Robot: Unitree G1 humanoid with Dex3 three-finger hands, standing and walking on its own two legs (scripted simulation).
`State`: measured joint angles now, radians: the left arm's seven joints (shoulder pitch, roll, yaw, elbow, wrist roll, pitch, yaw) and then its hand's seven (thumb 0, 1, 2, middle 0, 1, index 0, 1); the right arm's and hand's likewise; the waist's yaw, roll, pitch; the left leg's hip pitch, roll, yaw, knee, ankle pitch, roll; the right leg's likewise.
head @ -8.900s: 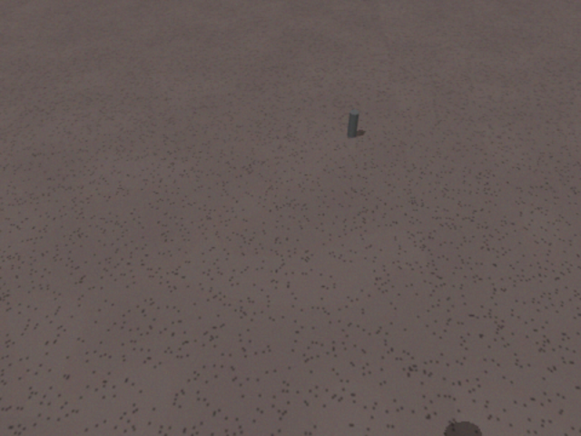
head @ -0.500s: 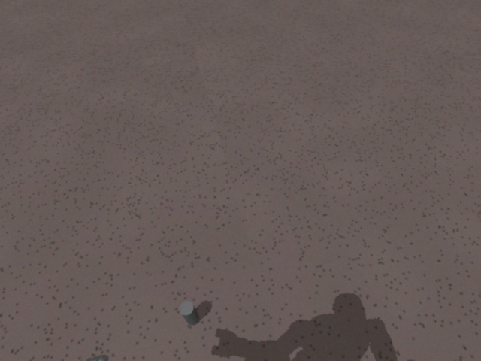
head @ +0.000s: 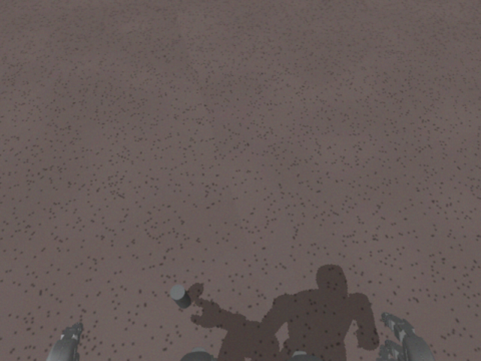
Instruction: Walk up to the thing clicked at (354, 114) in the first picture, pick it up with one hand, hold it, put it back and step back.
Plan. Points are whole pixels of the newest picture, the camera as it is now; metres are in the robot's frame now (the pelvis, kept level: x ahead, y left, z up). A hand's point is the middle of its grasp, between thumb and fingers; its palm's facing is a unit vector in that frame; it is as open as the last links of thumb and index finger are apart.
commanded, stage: go down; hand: left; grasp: from the side
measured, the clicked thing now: (181, 297) +0.37 +0.23 -0.65
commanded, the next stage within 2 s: none
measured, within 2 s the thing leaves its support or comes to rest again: neither
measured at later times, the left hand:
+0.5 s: hand out of the picture +0.14 +0.28 -0.16, palm faces +0.11 -0.94 -0.31, open 17.5 cm
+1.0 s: hand (90, 329) +0.22 +0.34 -0.25, palm faces +0.15 -0.97 -0.21, open 17.2 cm
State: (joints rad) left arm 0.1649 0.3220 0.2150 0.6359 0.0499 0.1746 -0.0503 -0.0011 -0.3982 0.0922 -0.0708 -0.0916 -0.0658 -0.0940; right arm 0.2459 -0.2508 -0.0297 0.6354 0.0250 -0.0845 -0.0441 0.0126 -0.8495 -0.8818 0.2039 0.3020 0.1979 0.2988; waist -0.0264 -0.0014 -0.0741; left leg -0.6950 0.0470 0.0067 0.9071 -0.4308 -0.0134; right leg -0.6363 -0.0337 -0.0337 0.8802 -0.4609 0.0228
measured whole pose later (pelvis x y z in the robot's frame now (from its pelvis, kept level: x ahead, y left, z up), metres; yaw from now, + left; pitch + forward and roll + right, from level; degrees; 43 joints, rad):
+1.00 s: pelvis -0.06 +0.00 -0.17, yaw -2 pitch +31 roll -4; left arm -0.11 0.56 0.56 0.76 -0.13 -0.27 -0.42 -0.01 -0.50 0.08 -0.07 -0.08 -0.06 -0.09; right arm 0.11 -0.29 0.01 0.63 -0.01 -0.19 -0.05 0.01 -0.90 -0.90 0.20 0.30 0.20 0.30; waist -0.02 -0.02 -0.17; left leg -1.60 0.06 -0.06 1.70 -0.64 -0.01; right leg -1.52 -0.02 -0.05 1.67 -0.69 0.02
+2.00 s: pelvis -0.09 +0.00 -0.32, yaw -6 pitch +33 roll -7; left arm -0.49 0.87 0.84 1.04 -0.22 -0.38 -0.73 -0.01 -0.52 0.08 -0.05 -0.07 -0.03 -0.08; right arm 0.07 -0.35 0.10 0.69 -0.04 -0.18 -0.05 0.01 -0.92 -0.91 0.21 0.30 0.20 0.30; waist -0.05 -0.04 -0.10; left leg -2.10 0.06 -0.14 2.19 -0.67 -0.02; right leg -2.00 0.00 -0.08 2.14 -0.72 0.02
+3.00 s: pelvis -0.10 +0.01 -0.41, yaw -11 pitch +24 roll -11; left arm -0.56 0.91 0.86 1.28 -0.26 -0.70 -0.72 -0.01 -0.60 0.05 -0.08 -0.09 -0.05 -0.11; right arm -0.07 -0.37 0.26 0.66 -0.17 -0.15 0.01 0.01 -0.91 -0.90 0.21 0.30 0.20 0.30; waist -0.13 -0.17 0.11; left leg -2.25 0.06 -0.25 2.50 -0.70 -0.03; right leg -2.11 0.05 -0.14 2.39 -0.71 0.04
